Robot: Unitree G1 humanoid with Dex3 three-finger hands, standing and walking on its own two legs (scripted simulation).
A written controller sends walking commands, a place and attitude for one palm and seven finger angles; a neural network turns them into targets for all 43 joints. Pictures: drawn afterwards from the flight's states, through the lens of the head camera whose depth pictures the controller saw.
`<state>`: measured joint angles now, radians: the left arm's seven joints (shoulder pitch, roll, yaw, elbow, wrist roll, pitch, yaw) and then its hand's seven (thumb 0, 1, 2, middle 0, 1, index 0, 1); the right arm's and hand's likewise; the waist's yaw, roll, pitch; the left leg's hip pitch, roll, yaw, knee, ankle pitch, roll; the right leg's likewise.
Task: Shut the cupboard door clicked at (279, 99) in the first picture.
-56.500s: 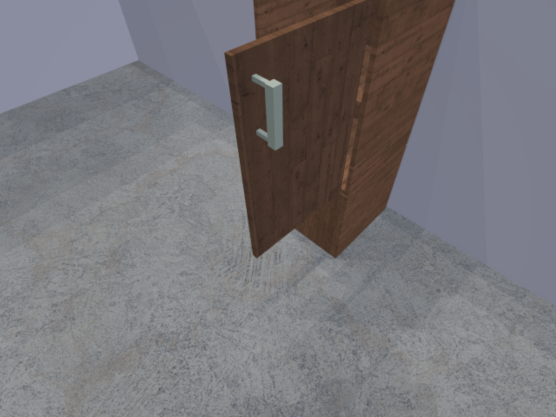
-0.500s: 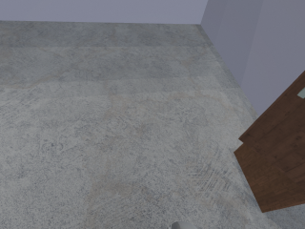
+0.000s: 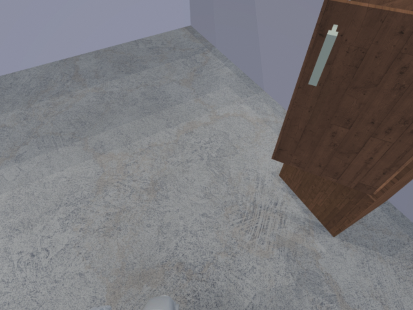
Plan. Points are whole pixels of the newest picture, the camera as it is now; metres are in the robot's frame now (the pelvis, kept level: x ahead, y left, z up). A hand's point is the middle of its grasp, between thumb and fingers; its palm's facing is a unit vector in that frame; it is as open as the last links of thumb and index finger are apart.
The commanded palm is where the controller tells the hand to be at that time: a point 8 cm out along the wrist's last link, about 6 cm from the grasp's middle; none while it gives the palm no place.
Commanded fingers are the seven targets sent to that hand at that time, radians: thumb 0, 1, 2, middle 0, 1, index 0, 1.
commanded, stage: turn to face it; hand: left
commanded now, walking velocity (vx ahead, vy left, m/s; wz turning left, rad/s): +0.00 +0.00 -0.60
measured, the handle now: (323, 56) +0.66 -0.26 +0.13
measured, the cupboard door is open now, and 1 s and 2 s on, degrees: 34 34 34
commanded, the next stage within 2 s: take the last steps up to it in 0.60 s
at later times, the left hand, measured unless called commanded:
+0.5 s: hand (127, 291) +0.18 +0.19 -0.16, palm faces -0.25 -0.94 -0.24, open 7.4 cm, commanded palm none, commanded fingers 0.00 0.90 0.90 -0.20 -0.30 -0.20 -0.30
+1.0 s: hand (145, 295) +0.17 +0.16 -0.19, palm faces -0.40 -0.91 -0.11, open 7.4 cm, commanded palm none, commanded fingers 0.00 0.90 0.90 -0.20 -0.30 -0.20 -0.30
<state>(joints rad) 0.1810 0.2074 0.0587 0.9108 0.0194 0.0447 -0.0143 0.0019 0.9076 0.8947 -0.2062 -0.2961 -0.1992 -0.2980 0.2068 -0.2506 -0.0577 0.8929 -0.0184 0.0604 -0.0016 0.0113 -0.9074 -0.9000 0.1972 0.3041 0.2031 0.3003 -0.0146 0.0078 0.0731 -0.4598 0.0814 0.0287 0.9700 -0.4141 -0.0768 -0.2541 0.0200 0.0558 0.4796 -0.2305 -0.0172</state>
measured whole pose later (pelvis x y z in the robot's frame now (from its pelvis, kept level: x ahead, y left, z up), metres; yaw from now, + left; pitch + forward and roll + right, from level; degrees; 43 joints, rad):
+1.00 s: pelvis +0.07 +0.01 +0.00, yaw -25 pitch +0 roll -2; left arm 0.26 0.21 0.08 1.02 0.03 0.06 -0.05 0.00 0.91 0.89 -0.20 -0.30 -0.20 -0.30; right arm 0.34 -0.18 -0.03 0.97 -0.04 -0.02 -0.02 0.01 -0.91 -0.90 0.20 0.30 0.21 0.30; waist -0.03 -0.05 0.00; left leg -0.22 0.08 0.11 0.54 -0.33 0.01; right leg -0.40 0.03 0.00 0.96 -0.42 -0.02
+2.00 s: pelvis +0.20 -0.19 -0.01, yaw -31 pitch +0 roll +0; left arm 0.24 0.16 0.04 1.05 0.02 0.03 0.03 0.00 0.92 0.89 -0.21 -0.30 -0.20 -0.30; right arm 0.13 -0.18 -0.04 0.98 -0.01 0.05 -0.03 0.01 -0.90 -0.90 0.20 0.30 0.21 0.30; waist 0.02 0.04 0.09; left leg -0.31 0.02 0.06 0.57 -0.24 0.02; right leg -0.21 0.04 -0.09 0.52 -0.31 -0.06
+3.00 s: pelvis +0.14 -0.03 -0.02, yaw -29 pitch -2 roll -1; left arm 0.38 0.17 0.05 1.02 0.01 0.06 0.04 0.01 0.91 0.89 -0.21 -0.30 -0.20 -0.30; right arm 0.33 -0.16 -0.04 0.99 -0.02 0.02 -0.01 0.01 -0.91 -0.90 0.20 0.30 0.20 0.30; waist 0.00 -0.08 0.01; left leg -0.26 -0.09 0.05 0.65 -0.40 0.10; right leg -0.43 -0.03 0.06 0.68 -0.31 0.01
